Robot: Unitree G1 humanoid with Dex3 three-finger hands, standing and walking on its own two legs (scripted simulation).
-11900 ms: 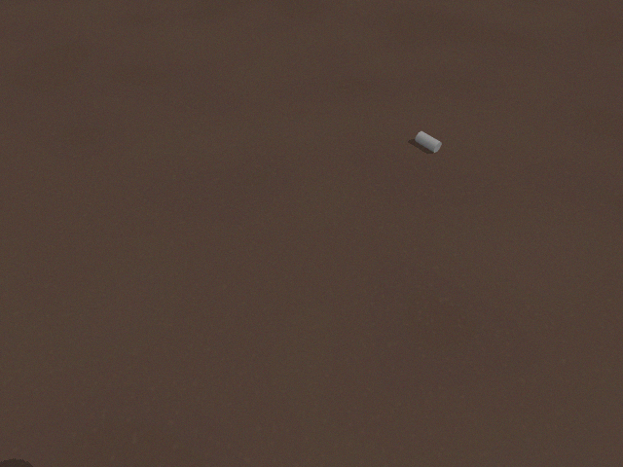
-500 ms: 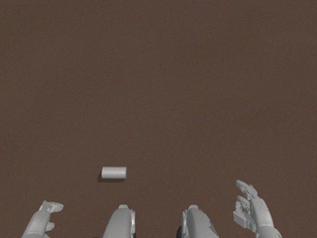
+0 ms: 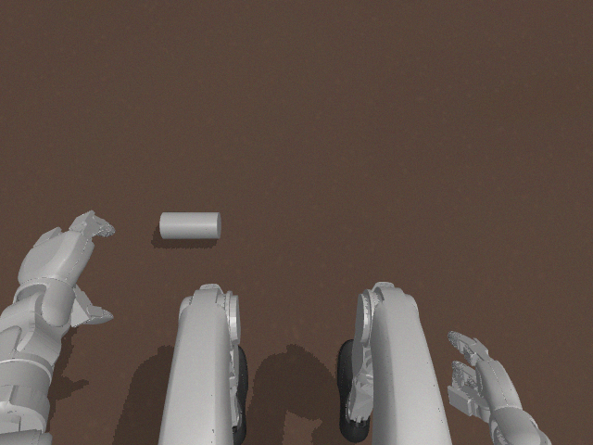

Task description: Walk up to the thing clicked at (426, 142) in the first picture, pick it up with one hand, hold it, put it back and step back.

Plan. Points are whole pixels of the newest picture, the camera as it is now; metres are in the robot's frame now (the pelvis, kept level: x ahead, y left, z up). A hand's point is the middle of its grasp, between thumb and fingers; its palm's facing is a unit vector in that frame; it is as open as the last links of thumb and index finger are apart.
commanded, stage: rise first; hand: left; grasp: from above
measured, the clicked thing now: (191, 225) +0.48 +0.24 -0.43
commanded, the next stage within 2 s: approach in 1.48 s
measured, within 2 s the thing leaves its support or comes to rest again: neither
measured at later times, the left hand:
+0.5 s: hand (119, 248) +0.39 +0.31 -0.24, palm faces -0.47 -0.11 -0.87, open 14.2 cm
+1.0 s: hand (134, 240) +0.41 +0.31 -0.28, palm faces -0.46 -0.03 -0.89, open 14.1 cm
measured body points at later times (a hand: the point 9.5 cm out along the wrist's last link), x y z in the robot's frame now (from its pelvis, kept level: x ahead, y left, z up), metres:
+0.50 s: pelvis -0.02 +0.01 -0.09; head +0.20 +0.05 +0.30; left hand +0.41 +0.32 -0.19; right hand +0.06 -0.29 -0.21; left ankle +0.07 +0.13 -0.42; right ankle +0.08 -0.14 -0.42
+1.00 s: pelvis -0.01 +0.01 -0.12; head +0.22 +0.05 +0.27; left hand +0.43 +0.31 -0.23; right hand +0.07 -0.28 -0.24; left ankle +0.07 +0.13 -0.42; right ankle +0.08 -0.14 -0.42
